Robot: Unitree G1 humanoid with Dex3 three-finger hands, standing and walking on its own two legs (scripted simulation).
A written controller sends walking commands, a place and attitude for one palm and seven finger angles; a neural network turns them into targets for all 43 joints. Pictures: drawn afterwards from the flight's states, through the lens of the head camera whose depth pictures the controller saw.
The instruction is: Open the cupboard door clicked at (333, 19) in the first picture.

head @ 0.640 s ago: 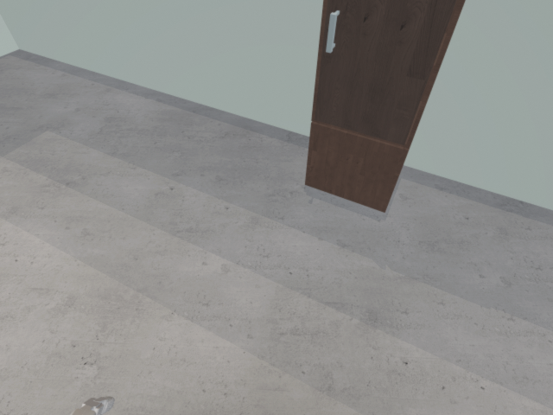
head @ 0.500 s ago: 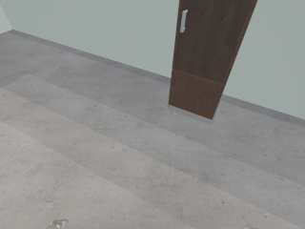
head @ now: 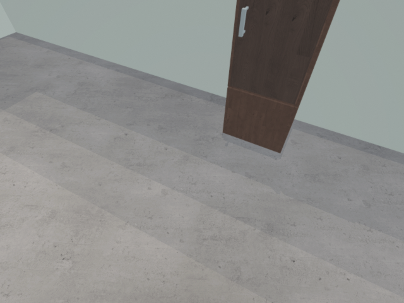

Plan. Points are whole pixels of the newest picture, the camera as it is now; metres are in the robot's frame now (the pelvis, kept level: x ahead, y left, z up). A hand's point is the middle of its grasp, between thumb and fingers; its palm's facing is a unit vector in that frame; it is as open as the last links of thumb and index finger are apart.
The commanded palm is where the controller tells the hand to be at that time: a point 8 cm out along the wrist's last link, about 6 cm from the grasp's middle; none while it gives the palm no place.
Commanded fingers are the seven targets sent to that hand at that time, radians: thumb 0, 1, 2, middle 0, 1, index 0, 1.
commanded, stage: stand and wait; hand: left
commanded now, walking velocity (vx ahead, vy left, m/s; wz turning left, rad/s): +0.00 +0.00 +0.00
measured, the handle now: (243, 21) +1.31 -0.13 +0.03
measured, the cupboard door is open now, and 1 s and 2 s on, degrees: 0 0 0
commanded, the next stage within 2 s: look at it before walking up in 0.18 s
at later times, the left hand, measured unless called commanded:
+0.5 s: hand out of the picture +0.07 +0.24 -0.15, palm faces -0.04 -0.94 -0.33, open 7.4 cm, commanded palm none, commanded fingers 0.00 0.90 0.90 -0.20 -0.30 -0.20 -0.30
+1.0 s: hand out of the picture +0.08 +0.24 -0.16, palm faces -0.02 -0.94 -0.34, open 7.4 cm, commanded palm none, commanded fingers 0.00 0.90 0.90 -0.20 -0.30 -0.20 -0.30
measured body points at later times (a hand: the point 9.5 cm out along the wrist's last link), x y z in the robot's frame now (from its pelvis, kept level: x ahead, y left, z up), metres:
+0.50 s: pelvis +0.00 +0.00 +0.00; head +0.01 +0.00 +0.45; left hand +0.08 +0.29 -0.13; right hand +0.07 -0.30 -0.13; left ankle +0.01 +0.13 -0.74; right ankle +0.01 -0.12 -0.74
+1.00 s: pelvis +0.01 +0.00 +0.00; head +0.01 +0.00 +0.45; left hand +0.09 +0.29 -0.13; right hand +0.09 -0.29 -0.13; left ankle +0.01 +0.13 -0.74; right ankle +0.01 -0.12 -0.74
